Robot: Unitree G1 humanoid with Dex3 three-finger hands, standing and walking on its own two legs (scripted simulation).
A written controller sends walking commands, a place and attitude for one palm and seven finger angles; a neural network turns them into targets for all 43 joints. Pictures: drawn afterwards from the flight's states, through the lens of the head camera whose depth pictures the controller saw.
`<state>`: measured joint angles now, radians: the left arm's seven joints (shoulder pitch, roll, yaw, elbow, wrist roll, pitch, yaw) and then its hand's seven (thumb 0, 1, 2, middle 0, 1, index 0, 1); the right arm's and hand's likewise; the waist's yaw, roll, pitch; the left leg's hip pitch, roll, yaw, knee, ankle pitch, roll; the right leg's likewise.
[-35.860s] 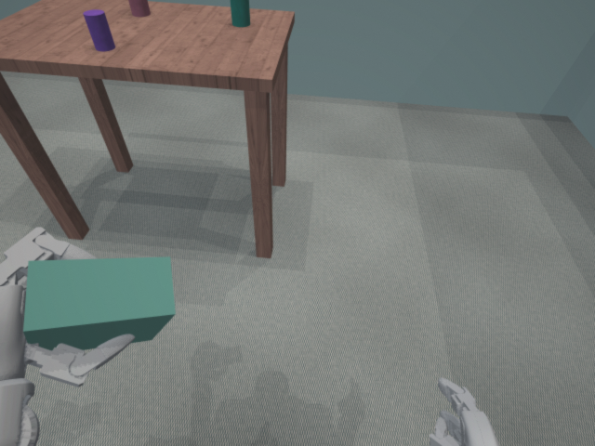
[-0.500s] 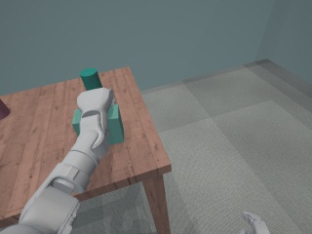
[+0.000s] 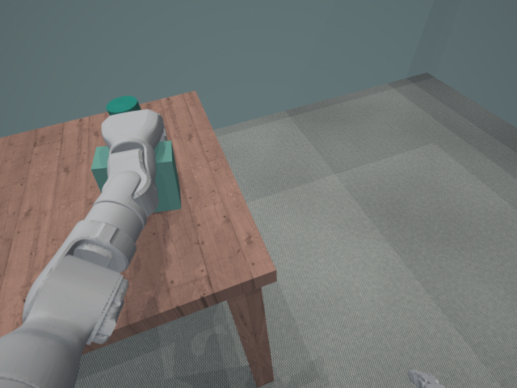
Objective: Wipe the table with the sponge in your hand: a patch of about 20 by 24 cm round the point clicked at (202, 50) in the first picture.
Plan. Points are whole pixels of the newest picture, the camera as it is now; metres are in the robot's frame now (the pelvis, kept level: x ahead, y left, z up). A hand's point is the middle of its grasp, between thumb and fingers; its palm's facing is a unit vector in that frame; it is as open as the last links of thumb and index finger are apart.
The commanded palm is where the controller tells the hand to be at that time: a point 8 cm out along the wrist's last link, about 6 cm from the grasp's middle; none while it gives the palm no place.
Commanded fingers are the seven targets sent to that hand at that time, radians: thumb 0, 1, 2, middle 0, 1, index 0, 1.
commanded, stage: wipe back along the third lane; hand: left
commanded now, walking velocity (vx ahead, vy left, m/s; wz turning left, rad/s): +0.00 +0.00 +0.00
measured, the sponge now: (143, 187) +0.44 +0.22 +0.08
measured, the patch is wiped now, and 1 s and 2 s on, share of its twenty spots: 0.85 0.90 0.90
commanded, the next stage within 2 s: slide back across to the middle lane in 1.80 s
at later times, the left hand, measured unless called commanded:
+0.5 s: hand (138, 165) +0.44 +0.21 +0.13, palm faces +0.09 +0.00 -1.00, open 10.2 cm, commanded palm +0.39 +0.21 +0.16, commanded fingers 0.00 0.10 1.30 -1.20 -1.60 -1.20 -1.60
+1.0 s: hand (136, 185) +0.39 +0.20 +0.14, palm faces +0.15 -0.04 -0.99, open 10.2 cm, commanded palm +0.33 +0.18 +0.16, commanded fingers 0.00 0.10 1.30 -1.20 -1.60 -1.20 -1.60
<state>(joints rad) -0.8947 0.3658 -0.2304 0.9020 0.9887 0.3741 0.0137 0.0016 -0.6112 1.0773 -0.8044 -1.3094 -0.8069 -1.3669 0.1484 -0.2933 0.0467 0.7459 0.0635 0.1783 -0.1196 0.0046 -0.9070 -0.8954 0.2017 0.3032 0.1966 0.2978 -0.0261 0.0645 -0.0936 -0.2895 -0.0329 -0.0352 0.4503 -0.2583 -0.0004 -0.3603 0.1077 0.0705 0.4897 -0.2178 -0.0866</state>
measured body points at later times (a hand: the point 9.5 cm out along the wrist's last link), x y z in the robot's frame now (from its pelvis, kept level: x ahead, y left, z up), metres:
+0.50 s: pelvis +0.02 +0.02 +0.00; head +0.02 -0.01 +0.45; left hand +0.43 +0.21 +0.19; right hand +0.19 -0.22 -0.12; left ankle -0.02 +0.13 -0.74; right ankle +0.01 -0.06 -0.74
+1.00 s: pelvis +0.04 +0.04 +0.00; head +0.01 +0.00 +0.45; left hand +0.38 +0.20 +0.19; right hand +0.28 -0.15 -0.09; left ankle -0.02 +0.13 -0.74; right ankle +0.01 -0.06 -0.74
